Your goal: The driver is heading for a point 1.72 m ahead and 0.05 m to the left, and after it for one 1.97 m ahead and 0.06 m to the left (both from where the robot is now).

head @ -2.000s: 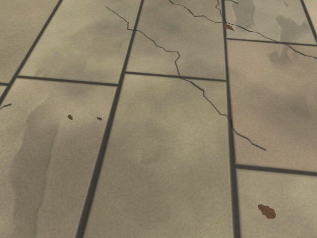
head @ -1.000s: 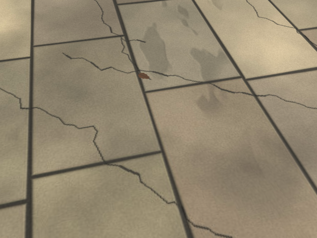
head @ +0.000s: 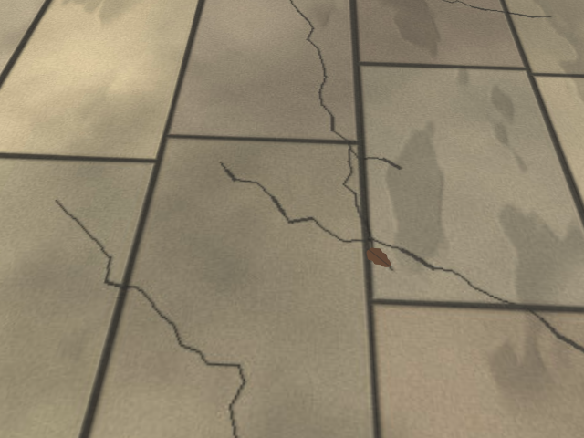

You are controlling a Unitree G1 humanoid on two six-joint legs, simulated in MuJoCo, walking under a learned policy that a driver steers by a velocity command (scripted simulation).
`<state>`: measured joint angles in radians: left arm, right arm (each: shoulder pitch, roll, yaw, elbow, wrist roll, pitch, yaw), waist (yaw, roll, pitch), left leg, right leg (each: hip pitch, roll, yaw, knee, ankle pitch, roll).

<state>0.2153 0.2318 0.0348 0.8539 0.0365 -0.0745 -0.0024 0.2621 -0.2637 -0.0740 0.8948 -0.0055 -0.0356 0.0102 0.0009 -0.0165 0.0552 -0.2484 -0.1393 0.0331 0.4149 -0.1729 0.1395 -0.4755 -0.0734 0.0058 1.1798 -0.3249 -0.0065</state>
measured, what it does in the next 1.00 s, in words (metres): walks ahead: right foot, then left foot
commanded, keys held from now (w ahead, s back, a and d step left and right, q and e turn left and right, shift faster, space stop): w+q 0.10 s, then w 0.90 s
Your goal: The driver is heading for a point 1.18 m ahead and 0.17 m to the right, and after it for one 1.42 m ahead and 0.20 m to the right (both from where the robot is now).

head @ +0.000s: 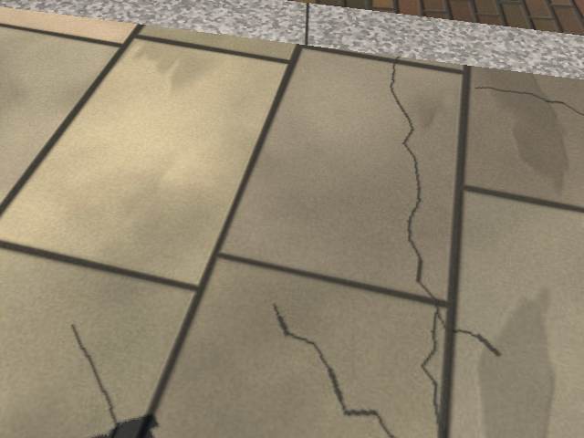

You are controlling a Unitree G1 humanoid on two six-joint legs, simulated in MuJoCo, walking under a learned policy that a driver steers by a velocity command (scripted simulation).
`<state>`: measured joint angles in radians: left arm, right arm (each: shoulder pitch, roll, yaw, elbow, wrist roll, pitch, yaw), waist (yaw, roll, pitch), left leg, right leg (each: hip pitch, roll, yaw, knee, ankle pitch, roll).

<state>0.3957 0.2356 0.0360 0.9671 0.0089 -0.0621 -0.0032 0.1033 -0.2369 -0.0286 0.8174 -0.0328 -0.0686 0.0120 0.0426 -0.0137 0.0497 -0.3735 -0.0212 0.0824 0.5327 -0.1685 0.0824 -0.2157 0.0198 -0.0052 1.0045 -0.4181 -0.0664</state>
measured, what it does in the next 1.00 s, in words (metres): walks ahead: right foot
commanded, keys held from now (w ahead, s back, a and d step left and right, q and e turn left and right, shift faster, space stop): w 1.00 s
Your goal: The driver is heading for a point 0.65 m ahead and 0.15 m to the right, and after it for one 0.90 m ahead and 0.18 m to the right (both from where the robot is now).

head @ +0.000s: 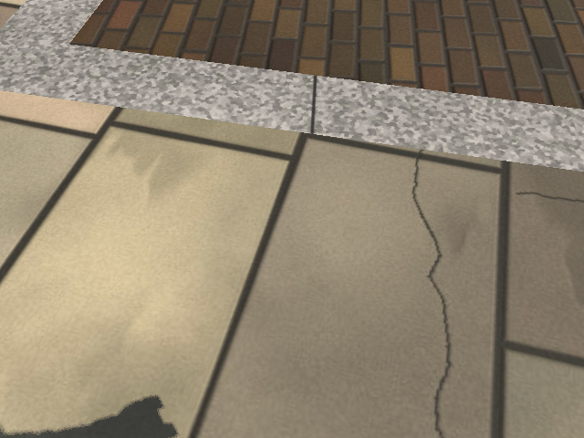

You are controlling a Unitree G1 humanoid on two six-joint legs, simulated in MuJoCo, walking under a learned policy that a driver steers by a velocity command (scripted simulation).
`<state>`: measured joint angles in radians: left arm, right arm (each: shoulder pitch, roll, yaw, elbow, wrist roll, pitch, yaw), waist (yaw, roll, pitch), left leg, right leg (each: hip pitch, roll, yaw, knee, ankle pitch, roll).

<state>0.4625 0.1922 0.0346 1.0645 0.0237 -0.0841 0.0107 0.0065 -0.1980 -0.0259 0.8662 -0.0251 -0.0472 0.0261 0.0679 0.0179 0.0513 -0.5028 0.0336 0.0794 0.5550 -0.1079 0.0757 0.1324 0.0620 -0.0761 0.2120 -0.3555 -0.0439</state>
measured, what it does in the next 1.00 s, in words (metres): walks ahead, turning right: left foot, then right foot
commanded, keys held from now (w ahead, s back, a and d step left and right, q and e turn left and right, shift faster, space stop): w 0.10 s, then w+e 0.72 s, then e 0.06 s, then no key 0.12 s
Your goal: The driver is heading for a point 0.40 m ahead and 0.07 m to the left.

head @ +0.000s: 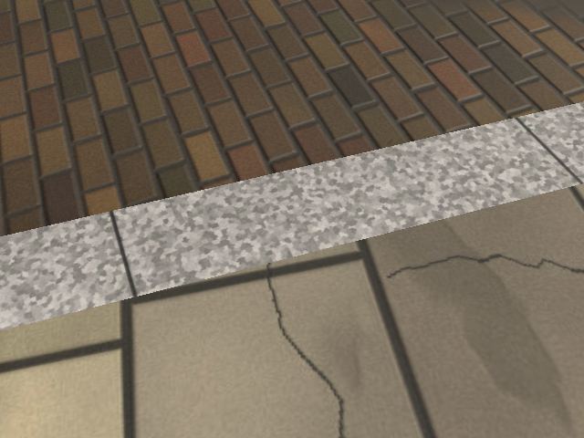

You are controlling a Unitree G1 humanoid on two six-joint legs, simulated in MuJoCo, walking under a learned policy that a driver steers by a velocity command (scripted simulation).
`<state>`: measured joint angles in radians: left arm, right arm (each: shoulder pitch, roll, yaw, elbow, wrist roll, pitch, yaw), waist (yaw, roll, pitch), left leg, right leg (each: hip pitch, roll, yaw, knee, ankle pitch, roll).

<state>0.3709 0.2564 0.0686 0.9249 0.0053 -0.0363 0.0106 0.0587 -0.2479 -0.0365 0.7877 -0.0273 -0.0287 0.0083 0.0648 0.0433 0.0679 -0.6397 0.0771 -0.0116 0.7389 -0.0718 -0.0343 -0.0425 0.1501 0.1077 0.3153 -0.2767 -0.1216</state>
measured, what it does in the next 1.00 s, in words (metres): walks ahead: left foot, then right foot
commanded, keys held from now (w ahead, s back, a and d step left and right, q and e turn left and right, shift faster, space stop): no key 0.78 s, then q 0.22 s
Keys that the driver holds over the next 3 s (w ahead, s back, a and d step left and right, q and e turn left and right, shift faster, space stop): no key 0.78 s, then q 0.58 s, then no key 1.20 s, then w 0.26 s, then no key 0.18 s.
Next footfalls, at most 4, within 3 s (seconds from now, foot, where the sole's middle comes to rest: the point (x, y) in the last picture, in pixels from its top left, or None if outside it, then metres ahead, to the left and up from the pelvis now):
0.10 left None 0.22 0.11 -0.78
0.46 right None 0.13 -0.10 -0.78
1.48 right None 0.20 -0.10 -0.78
1.82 left None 0.10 0.09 -0.78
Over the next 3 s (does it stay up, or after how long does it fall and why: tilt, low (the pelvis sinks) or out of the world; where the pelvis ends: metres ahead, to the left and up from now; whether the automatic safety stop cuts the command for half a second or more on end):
stays up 0.23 -0.02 0.00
